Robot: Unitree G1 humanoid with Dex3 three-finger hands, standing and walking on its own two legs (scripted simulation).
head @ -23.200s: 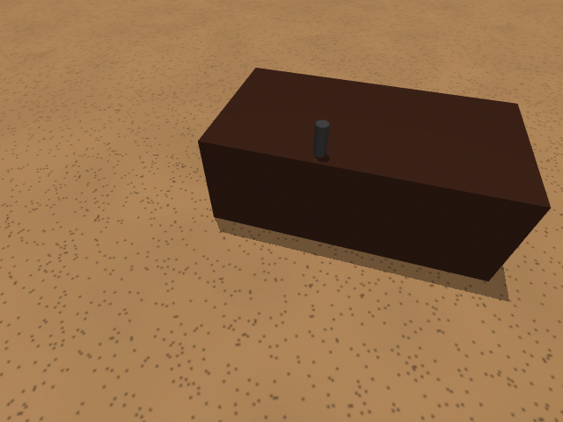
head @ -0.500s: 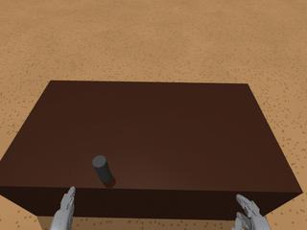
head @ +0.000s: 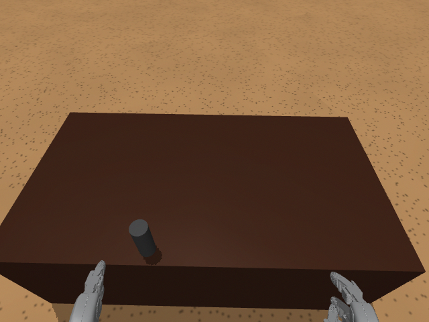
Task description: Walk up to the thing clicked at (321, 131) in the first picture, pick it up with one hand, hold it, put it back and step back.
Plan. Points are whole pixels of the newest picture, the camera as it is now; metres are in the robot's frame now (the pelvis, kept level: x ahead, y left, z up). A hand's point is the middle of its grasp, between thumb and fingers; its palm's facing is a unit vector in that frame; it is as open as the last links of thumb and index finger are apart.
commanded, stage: home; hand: left
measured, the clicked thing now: (143, 239) +0.39 +0.22 -0.21
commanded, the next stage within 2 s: stand in 0.80 s
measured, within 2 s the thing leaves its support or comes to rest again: neither
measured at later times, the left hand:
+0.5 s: hand out of the picture +0.16 +0.18 -0.05, palm faces +0.13 -0.96 -0.27, open 17.4 cm
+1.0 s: hand out of the picture +0.10 +0.23 -0.11, palm faces -0.04 -0.93 -0.37, open 17.1 cm
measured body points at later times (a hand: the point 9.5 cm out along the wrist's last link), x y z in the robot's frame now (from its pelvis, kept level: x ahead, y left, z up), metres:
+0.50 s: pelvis -0.01 +0.00 +0.00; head +0.02 +0.00 +0.45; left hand +0.15 +0.23 -0.03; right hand +0.15 -0.25 -0.07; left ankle +0.00 +0.13 -0.69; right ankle +0.01 -0.14 -0.69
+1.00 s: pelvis -0.02 -0.01 +0.01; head -0.01 +0.00 +0.46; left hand +0.10 +0.28 -0.08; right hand +0.12 -0.28 -0.09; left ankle +0.00 +0.13 -0.69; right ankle +0.01 -0.14 -0.69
